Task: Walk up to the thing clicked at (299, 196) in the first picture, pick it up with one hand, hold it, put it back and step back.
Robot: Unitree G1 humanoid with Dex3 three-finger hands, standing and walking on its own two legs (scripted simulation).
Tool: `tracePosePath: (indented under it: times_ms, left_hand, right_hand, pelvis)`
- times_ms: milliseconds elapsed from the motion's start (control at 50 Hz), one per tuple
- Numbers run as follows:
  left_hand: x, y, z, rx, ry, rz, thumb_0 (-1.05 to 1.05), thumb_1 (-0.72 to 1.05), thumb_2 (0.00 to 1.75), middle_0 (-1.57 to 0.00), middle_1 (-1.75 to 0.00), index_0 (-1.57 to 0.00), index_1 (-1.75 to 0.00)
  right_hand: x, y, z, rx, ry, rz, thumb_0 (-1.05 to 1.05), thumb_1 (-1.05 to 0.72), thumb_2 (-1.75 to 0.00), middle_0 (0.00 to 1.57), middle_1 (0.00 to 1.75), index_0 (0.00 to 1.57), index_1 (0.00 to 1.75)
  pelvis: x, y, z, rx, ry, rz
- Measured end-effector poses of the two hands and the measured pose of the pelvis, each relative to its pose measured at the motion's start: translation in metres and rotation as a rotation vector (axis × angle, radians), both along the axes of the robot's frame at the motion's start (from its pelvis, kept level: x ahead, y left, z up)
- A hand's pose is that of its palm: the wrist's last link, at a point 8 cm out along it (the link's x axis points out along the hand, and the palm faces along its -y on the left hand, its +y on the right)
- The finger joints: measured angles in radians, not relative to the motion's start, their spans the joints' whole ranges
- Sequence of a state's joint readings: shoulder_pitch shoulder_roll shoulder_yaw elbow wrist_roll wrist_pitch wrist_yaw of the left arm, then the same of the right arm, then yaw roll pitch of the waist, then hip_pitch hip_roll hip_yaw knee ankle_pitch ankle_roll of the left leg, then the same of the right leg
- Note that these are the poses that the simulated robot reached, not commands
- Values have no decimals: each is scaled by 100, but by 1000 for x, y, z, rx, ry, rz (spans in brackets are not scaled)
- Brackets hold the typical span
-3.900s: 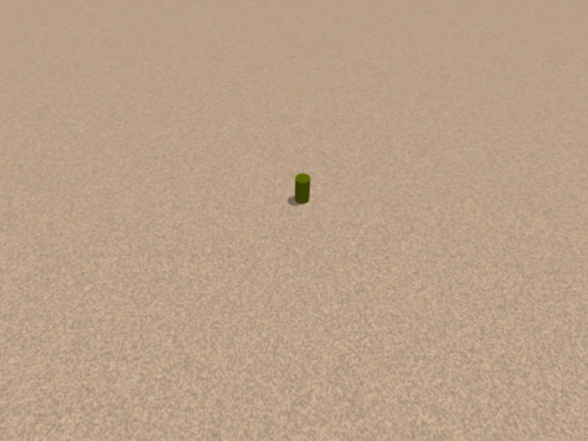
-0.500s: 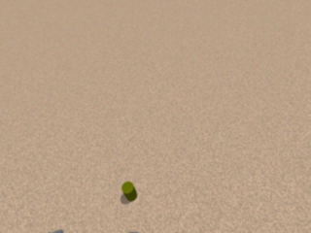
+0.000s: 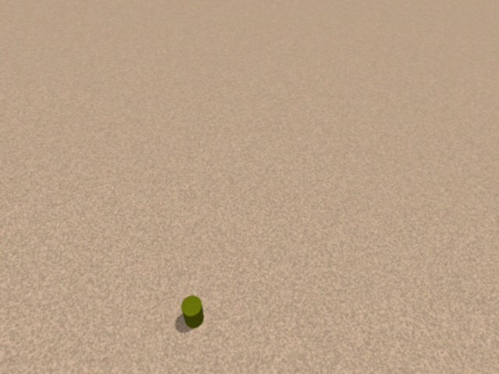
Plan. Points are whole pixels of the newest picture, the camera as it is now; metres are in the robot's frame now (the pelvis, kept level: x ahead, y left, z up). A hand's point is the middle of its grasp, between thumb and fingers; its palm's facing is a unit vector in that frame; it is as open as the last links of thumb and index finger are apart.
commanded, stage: walk up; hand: left
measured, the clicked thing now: (192, 312) +0.44 +0.19 -0.69
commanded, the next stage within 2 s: none
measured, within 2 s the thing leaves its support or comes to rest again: neither
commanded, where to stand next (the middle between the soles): +0.11 -0.01 m, yaw +0 degrees
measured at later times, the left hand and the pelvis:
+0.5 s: hand out of the picture +0.09 +0.24 -0.14, palm faces +0.01 -0.94 -0.34, open 7.4 cm; pelvis +0.02 -0.02 +0.02, yaw +0 degrees
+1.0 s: hand out of the picture +0.12 +0.23 -0.14, palm faces -0.01 -0.95 -0.33, open 7.4 cm; pelvis +0.03 -0.02 +0.02, yaw -1 degrees
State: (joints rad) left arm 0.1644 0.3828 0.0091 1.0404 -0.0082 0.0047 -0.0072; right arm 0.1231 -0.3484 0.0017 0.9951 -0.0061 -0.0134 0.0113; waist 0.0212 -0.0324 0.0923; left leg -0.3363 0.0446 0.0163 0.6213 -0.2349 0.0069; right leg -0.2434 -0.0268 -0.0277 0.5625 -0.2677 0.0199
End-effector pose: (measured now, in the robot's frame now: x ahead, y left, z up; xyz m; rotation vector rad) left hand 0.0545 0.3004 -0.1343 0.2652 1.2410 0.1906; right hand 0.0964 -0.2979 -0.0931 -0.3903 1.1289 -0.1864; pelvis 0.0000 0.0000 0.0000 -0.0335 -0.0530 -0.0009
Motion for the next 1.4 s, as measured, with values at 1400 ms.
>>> tracePosePath:
  times_ms: [1400]
  left_hand:
    - [48,-21,33,21,13,-13,1,91,90,-21,-30,-20,-30]
  right_hand:
    - [14,-18,-1,67,64,-76,0,-91,-90,20,30,21,30]
  pelvis:
    - [41,-18,22,38,27,-12]
